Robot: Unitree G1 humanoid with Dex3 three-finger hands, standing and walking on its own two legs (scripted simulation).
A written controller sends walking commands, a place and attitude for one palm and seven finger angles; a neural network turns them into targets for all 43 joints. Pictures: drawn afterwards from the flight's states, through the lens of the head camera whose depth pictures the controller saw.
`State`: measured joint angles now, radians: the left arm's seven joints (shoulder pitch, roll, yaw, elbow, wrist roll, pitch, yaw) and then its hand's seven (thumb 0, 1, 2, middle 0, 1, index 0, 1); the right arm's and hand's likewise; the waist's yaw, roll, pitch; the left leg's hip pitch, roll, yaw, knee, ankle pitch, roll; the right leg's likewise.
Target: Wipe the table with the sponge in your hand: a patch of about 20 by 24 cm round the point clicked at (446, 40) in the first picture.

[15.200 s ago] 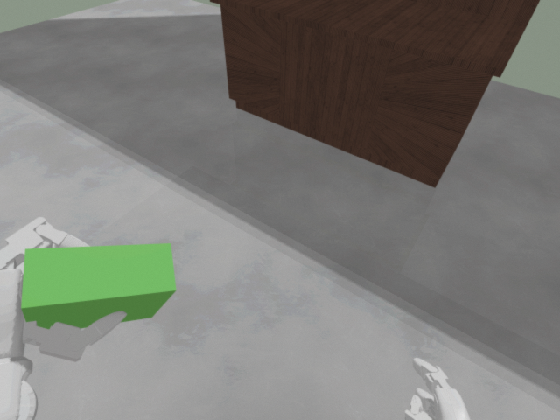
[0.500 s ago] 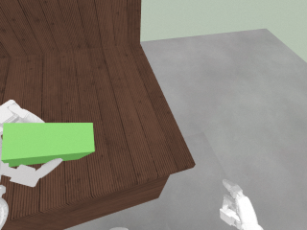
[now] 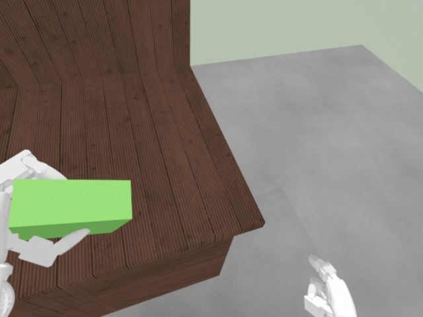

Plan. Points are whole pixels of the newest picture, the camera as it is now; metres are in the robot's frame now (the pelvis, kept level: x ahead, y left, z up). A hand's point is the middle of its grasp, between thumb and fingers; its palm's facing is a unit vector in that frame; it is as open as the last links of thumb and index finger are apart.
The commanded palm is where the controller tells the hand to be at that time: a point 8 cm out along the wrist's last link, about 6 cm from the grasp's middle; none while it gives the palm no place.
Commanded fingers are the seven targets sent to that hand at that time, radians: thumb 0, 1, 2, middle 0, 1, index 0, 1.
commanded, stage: come to a stop and stand still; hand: left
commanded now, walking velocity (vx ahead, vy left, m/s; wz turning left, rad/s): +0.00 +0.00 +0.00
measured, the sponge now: (90, 210) +0.24 +0.20 +0.13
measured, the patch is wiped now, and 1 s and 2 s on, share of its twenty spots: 0.00 0.00 0.00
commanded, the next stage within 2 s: look again from close up in 1.60 s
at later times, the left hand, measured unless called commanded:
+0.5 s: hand (16, 176) +0.24 +0.27 +0.20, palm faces +0.46 -0.77 -0.45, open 9.6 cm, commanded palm +0.16 +0.27 +0.17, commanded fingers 0.00 0.10 1.30 -1.20 -1.60 -1.20 -1.60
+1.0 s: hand (20, 215) +0.21 +0.27 +0.16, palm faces +0.39 -0.83 -0.39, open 9.6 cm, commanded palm +0.15 +0.29 +0.17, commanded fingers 0.00 0.10 1.30 -1.20 -1.60 -1.20 -1.60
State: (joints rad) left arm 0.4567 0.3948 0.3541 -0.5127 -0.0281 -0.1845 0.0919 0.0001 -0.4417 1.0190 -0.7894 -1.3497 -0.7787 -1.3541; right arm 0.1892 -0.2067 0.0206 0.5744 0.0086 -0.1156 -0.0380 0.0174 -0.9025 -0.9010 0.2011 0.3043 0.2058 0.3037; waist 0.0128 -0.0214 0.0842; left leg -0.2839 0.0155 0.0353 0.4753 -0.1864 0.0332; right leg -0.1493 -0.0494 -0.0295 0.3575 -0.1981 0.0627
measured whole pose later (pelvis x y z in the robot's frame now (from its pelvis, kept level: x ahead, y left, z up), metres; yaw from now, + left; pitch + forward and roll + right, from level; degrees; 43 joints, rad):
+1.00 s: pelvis +0.00 +0.01 +0.00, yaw +2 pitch +1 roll -2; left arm 0.42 0.44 0.38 -0.50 -0.08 -0.27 0.09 0.00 -0.44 1.02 -0.79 -1.35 -0.78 -1.36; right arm 0.15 -0.20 0.01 0.60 0.01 -0.17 0.01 0.02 -0.90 -0.90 0.20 0.30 0.21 0.30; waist 0.05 -0.04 0.08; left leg -0.34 -0.02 0.01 0.50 -0.18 0.04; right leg -0.21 -0.07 -0.04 0.43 -0.23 0.07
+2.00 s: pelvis -0.01 +0.00 +0.00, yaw +0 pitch -1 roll -2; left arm 0.46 0.37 0.33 -0.49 -0.05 -0.19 0.08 0.00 -0.44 1.02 -0.78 -1.36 -0.77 -1.36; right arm 0.19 -0.21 0.02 0.58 0.02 -0.15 -0.04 0.02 -0.90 -0.90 0.20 0.30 0.21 0.30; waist 0.01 -0.01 0.06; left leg -0.28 0.02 0.03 0.47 -0.17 0.03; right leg -0.15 -0.04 -0.01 0.36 -0.19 0.06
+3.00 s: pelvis +0.01 +0.00 +0.00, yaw +0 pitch +0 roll -2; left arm 0.42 0.37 0.36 -0.47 -0.04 -0.22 0.10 0.00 -0.44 1.03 -0.78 -1.36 -0.77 -1.36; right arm 0.18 -0.19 0.02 0.57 0.00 -0.13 -0.04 0.02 -0.90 -0.90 0.20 0.30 0.21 0.30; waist 0.03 -0.03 0.05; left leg -0.28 0.02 0.04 0.48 -0.21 0.03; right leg -0.15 -0.04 0.00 0.36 -0.22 0.06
